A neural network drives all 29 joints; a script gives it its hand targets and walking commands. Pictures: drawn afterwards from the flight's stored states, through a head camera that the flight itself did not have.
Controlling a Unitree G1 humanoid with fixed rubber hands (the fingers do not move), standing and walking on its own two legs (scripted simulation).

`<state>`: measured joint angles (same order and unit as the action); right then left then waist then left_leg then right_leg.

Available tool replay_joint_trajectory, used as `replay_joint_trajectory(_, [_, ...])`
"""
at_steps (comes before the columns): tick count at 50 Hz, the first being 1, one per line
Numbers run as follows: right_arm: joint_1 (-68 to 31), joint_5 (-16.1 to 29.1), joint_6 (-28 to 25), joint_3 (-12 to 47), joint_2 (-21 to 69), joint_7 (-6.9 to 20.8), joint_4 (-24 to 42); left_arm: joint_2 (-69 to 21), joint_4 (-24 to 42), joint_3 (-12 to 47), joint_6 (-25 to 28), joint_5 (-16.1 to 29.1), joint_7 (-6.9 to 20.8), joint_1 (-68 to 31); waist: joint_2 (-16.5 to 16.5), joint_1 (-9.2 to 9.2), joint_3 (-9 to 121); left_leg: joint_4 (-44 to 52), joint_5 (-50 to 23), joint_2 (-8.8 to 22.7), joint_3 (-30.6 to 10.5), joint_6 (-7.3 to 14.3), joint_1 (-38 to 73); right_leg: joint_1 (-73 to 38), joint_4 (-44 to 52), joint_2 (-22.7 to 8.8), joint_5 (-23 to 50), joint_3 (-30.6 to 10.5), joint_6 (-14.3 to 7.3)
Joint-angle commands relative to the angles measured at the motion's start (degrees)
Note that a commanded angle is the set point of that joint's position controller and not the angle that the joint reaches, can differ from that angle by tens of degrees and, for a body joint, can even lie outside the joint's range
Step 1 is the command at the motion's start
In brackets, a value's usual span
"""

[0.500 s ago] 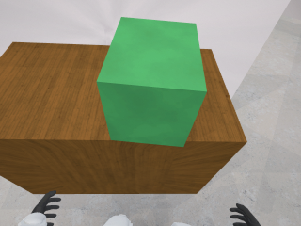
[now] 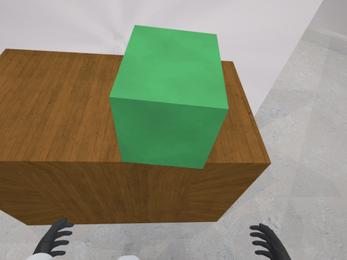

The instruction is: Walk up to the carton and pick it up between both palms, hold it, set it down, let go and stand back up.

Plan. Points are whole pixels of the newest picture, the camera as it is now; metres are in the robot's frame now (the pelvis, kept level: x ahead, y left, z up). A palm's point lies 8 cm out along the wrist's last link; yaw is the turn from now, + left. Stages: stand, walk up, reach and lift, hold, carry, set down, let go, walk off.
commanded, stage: reach and lift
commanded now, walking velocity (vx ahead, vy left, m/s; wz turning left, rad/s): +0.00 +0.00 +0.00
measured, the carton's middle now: (169, 98) +0.54 +0.03 +0.04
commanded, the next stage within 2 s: none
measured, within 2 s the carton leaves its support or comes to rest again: neither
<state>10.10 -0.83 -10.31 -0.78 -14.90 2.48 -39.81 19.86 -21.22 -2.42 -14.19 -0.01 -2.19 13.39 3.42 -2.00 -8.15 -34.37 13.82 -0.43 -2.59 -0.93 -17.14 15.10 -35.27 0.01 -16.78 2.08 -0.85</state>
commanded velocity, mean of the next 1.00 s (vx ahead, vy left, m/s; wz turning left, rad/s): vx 0.00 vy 0.00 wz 0.00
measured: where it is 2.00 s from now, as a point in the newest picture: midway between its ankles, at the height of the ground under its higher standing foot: outside the picture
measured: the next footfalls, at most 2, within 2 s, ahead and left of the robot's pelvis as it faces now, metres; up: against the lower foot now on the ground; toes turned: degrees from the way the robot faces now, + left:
none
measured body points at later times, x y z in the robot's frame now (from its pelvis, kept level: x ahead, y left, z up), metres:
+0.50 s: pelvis +0.00 +0.00 +0.01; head +0.03 +0.03 +0.46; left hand +0.20 +0.27 -0.03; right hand +0.20 -0.22 -0.02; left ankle +0.05 +0.13 -0.73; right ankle +0.03 -0.11 -0.73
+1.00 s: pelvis +0.02 +0.00 +0.01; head +0.06 +0.03 +0.46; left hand +0.24 +0.25 +0.02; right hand +0.23 -0.21 +0.03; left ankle +0.05 +0.13 -0.73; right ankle +0.03 -0.11 -0.73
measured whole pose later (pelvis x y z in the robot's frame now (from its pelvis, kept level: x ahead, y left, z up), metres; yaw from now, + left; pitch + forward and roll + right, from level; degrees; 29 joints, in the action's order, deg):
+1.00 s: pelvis +0.02 +0.00 +0.01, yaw -2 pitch +0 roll +1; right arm 19.3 8.5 -5.2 -0.8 -11.5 0.2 -0.9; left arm 19.4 0.4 -2.1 1.1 11.5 -3.2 18.1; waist 4.3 -2.0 -5.7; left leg -25.7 11.0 -0.4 -0.4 -0.6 -14.5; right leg 14.1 -28.6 -0.1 -14.3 0.1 -0.7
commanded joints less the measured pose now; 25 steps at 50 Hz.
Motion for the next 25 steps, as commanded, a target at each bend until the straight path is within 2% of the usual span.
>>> replay_joint_trajectory(1, [0.8,2.6,-1.2,-7.0,-2.6,-1.3,18.1,9.0,15.0,-4.7,5.1,6.4,-1.4,-5.0,-1.3,0.6,15.9,14.7,-0.1,-0.9,9.1,1.7,6.8,-8.7,15.9,-0.4,-2.8,-3.4,0.9])
replay_joint_trajectory(4, [0.1,3.1,0.4,-6.5,-2.1,-1.7,24.3,9.2,16.6,-4.9,5.2,8.0,-1.5,-5.9,1.3,0.12,15.6,14.0,1.0,-1.7,9.4,2.4,9.5,-4.7,18.0,-2.4,-9.0,-4.8,-0.1])
replay_joint_trajectory(7, [1.6,4.5,2.8,-5.3,-1.0,-2.1,28.8,8.8,19.1,-4.8,4.2,9.1,-1.5,-5.8,2.5,0.06,13.7,12.2,0.0,-2.8,8.7,1.8,16.5,4.0,20.7,-4.9,-12.4,-5.3,-1.3])
replay_joint_trajectory(8, [2.0,5.2,3.5,-5.8,-1.0,-2.1,30.6,8.7,21.7,-4.2,4.0,9.7,-1.8,-5.8,1.1,0.15,14.2,12.4,-0.4,-2.6,8.2,1.4,17.9,5.0,20.7,-4.9,-11.2,-4.8,-1.4])
replay_joint_trajectory(9, [2.0,5.6,4.2,-5.3,-0.9,-2.1,31.8,8.5,21.7,-4.4,3.8,9.7,-1.9,-5.8,0.9,-0.25,14.2,12.6,0.0,-2.6,8.2,1.6,17.9,5.2,20.5,-4.8,-11.4,-4.7,-1.4])
replay_joint_trajectory(10, [2.4,6.2,4.9,-5.4,-1.0,-1.9,32.6,7.7,22.5,-3.8,3.3,10.2,-2.1,-5.2,0.6,0.18,13.8,13.0,-0.2,-2.2,7.8,1.4,19.3,5.8,21.0,-4.9,-10.6,-4.3,-1.7])
replay_joint_trajectory(12, [2.9,7.3,5.8,-6.1,-1.2,-1.6,34.0,6.7,24.3,-3.3,3.0,10.4,-2.6,-4.4,-2.4,0.4,14.1,14.6,1.4,-1.3,7.1,0.9,18.1,4.0,20.0,-3.8,-8.4,-3.2,-1.6])
replay_joint_trajectory(14, [1.9,7.6,6.8,-6.7,-2.1,-1.0,34.9,6.2,24.7,-2.9,2.9,10.2,-3.0,-4.6,-5.6,0.38,14.0,18.0,5.3,0.7,6.6,1.6,11.9,-3.0,17.5,-1.4,-5.8,-2.3,-0.2])
replay_joint_trajectory(15, [1.7,7.7,7.0,-7.2,-2.2,-0.5,35.3,5.5,24.6,-2.4,3.2,10.0,-3.2,-4.2,-8.2,0.24,13.9,20.4,7.3,2.2,6.1,1.8,6.7,-8.3,15.3,0.3,-3.5,-1.4,0.9])
replay_joint_trajectory(17, [2.0,8.4,6.4,-8.3,-3.2,-0.1,35.9,4.2,25.9,-1.8,4.2,9.8,-3.6,-3.3,-9.5,0.31,15.4,22.0,9.4,3.7,4.8,1.9,2.0,-14.5,13.1,1.9,-0.1,-1.0,1.3])
replay_joint_trajectory(18, [1.6,8.6,6.2,-8.2,-3.4,-0.1,36.6,4.2,26.9,-1.7,4.6,10.1,-3.7,-3.4,-9.4,0.55,15.4,22.0,8.9,3.5,5.0,1.8,1.8,-15.3,13.5,1.8,0.7,-1.3,1.4])
replay_joint_trajectory(21, [2.7,9.4,5.6,-8.1,-1.2,-0.1,38.9,3.6,29.0,0.0,6.3,12.7,-3.5,-3.1,-5.6,0.87,16.0,19.9,3.4,1.6,5.5,0.6,8.0,-9.9,16.8,0.1,-0.9,-2.4,0.8])
replay_joint_trajectory(23, [3.7,10.5,5.5,-7.5,-0.3,-0.1,41.0,3.9,30.8,0.0,7.1,13.8,-3.6,-2.8,-5.9,0.0,17.2,18.7,0.1,0.6,5.6,-0.4,12.1,-6.3,18.2,-0.7,-1.1,-2.9,0.3])
replay_joint_trajectory(25, [4.8,11.5,4.9,-6.2,-0.2,-0.5,42.8,4.7,31.4,-0.2,8.2,14.0,-3.4,-1.7,-5.3,-0.27,18.0,17.6,-4.1,0.1,5.8,-0.4,14.3,-5.8,18.6,-0.9,1.8,-3.2,0.5])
